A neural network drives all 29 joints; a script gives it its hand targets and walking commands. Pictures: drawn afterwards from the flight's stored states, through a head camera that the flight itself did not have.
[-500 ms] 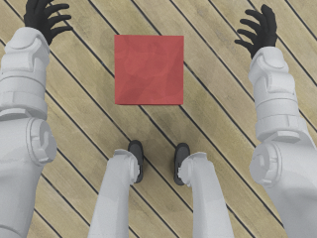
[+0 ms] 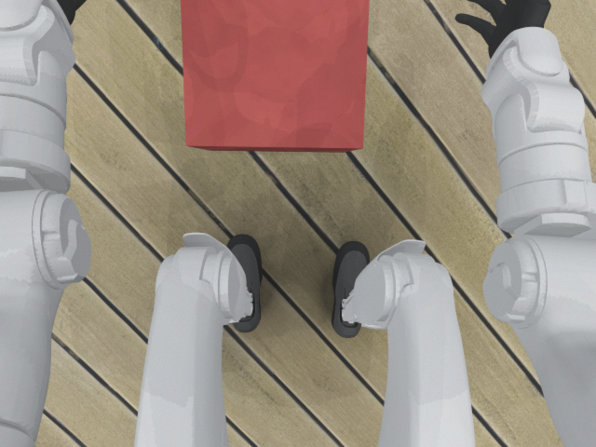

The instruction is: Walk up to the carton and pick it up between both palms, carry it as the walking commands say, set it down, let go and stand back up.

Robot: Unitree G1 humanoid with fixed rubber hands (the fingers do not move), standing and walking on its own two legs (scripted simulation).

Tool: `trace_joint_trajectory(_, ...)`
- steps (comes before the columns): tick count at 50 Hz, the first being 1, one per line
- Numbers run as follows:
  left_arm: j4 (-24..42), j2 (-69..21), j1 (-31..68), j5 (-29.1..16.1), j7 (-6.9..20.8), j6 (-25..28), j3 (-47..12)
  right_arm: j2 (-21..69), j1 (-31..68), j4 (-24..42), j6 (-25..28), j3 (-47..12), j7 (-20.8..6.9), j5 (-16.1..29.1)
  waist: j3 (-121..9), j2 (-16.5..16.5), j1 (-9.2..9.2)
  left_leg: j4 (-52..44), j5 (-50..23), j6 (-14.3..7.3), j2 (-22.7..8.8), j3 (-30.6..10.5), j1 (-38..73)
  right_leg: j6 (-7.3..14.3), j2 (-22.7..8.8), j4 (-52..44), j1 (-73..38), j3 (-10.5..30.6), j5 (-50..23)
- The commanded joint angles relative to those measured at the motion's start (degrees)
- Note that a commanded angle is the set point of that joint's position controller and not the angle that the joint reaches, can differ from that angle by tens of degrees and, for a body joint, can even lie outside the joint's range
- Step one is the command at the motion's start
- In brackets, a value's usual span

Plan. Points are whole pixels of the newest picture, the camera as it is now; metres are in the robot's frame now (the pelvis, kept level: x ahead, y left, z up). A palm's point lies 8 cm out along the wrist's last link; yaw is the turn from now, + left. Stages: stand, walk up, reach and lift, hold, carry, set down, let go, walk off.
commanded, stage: reach and lift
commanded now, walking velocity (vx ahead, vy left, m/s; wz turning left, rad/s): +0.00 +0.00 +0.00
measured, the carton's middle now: (276, 70) +0.56 +0.06 -0.38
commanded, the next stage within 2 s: none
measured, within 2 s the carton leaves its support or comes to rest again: neither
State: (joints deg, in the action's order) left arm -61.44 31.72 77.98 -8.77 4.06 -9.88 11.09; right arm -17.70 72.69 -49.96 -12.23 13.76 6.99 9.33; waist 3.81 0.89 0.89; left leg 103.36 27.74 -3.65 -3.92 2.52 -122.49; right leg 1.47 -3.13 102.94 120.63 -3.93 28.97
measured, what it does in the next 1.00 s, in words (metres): lowers itself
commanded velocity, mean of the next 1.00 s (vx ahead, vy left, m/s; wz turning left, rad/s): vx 0.00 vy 0.00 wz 0.00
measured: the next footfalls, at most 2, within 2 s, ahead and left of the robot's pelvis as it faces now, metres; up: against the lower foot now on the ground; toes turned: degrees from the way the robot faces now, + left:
none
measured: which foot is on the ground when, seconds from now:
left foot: down 0.00-1.00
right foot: down 0.00-1.00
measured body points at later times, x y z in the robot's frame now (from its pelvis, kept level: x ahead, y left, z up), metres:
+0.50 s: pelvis -0.01 +0.00 -0.10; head +0.36 +0.03 +0.14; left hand +0.55 +0.27 -0.27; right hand +0.55 -0.17 -0.27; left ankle +0.11 +0.11 -0.44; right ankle +0.11 -0.11 -0.44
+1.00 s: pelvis -0.01 +0.00 -0.13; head +0.37 +0.03 +0.10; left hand +0.55 +0.26 -0.31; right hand +0.56 -0.17 -0.30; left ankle +0.11 +0.11 -0.44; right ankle +0.11 -0.11 -0.44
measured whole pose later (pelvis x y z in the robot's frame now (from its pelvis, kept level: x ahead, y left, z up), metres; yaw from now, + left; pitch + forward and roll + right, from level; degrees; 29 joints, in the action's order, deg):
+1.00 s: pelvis -0.01 +0.00 -0.13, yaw -1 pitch +32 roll -2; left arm -72.8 32.5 90.5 -17.5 -1.3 -3.1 -1.2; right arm -22.6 88.3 -68.3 -3.9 3.8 7.5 18.0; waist 28.8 2.6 -0.8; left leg 130.9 32.0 -5.1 -5.8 1.9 -130.8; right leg 1.7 -3.0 130.3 128.6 -3.6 33.2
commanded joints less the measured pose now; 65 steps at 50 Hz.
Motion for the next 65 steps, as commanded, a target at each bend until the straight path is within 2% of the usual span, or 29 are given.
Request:
trace_joint_trajectory(1, 4.3, 10.2, 17.6, -1.1, -0.5, 1.2, 0.0, -8.3, 16.3, 4.5, 1.2, 0.0, 0.4, 0.6, -64.1, -4.7, -0.91, -5.5, -15.6, 2.4, 4.1, -3.8, 37.5, -2.9, 5.6, -3.1, -28.7, 1.2, -11.1)
trace_joint_trajectory(8, 0.6, 10.2, 19.9, -2.0, -1.7, 2.3, -1.6, -9.0, 18.6, 0.3, 2.8, -1.0, 0.8, 1.4, -59.3, -4.4, -1.28, 0.5, -15.8, 2.2, 3.1, -4.7, 34.8, -2.9, 5.1, 3.2, -25.1, 1.1, -10.2)
trace_joint_trajectory(23, -2.8, 10.9, 25.1, -6.4, -4.1, 5.7, -7.0, -11.0, 23.8, -5.1, 6.9, -5.0, 1.1, 5.2, -54.1, -4.2, -1.57, 12.4, -18.2, 2.3, 1.7, -6.2, 34.7, -2.8, 4.5, 14.4, -22.8, 2.0, -12.0)
trace_joint_trajectory(31, -7.2, 10.4, 27.3, -8.3, -4.5, 7.3, -10.1, -10.2, 24.7, -12.5, 8.5, -7.8, 0.4, 7.8, -46.0, -4.3, -1.67, 16.6, -16.9, 2.5, 1.0, -6.9, 32.4, -3.0, 3.9, 18.6, -19.5, 2.7, -11.7)
trace_joint_trajectory(40, -4.8, 10.1, 28.4, -8.7, -5.4, 7.9, -11.2, -11.1, 24.9, -13.1, 9.2, -8.8, 0.5, 9.3, -48.8, -6.2, -1.96, 18.7, -20.3, 2.9, 0.9, -6.8, 36.6, -2.8, 3.5, 20.0, -19.2, 2.4, -14.2)
trace_joint_trajectory(56, -8.5, 7.5, 28.6, -9.1, -5.5, 7.9, -12.3, -9.8, 28.2, -14.2, 9.4, -9.1, 1.0, 8.1, -43.8, -3.0, -2.13, 17.1, -14.8, 2.8, 1.4, -6.2, 28.2, -2.8, 4.4, 19.0, -20.4, 2.9, -12.5)
trace_joint_trajectory(65, -8.4, 5.1, 31.3, -9.4, -5.9, 8.2, -13.7, -7.1, 30.6, -14.4, 9.8, -9.7, 1.6, 8.2, -45.3, -3.2, -2.22, 16.7, -15.1, 2.9, 2.0, -6.0, 29.4, -2.7, 5.1, 18.7, -21.8, 2.9, -13.0)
